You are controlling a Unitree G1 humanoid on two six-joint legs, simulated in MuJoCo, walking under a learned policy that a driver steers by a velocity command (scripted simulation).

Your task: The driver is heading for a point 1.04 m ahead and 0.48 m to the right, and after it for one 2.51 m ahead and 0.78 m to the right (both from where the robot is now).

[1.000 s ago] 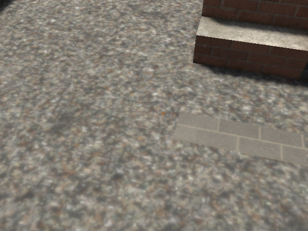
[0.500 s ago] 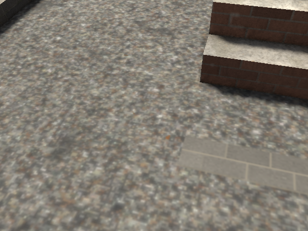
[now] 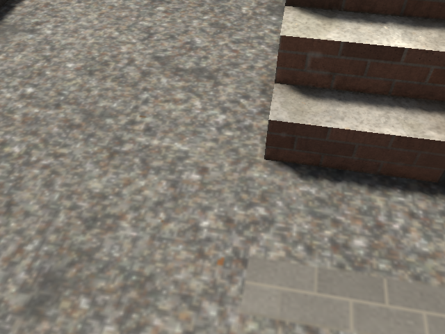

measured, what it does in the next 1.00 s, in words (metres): walks ahead, turning right: right foot, then left foot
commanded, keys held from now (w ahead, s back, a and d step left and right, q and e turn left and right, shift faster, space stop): w+e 1.00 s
